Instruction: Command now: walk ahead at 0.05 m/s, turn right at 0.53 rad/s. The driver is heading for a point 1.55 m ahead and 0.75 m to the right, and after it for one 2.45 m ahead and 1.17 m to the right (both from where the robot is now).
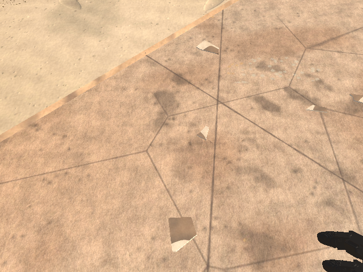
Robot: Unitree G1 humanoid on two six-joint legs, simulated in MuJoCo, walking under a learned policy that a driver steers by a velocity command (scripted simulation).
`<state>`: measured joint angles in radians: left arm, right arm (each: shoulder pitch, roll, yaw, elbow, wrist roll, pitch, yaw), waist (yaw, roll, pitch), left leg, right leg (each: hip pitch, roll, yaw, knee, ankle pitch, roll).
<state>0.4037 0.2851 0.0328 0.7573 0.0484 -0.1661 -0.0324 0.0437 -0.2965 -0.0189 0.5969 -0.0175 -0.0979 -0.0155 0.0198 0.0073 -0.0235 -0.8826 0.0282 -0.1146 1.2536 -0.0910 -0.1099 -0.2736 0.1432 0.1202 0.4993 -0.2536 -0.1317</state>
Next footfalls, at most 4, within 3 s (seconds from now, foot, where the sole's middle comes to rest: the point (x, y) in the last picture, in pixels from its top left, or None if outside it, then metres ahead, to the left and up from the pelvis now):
0.24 left None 0.25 0.11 -0.78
0.70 right None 0.03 -0.05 -0.78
1.18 left None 0.15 0.14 -0.78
1.50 right None -0.02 -0.04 -0.78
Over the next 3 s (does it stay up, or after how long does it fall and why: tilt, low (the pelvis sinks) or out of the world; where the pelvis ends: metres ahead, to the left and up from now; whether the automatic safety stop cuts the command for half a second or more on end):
stays up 0.50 -0.27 -0.01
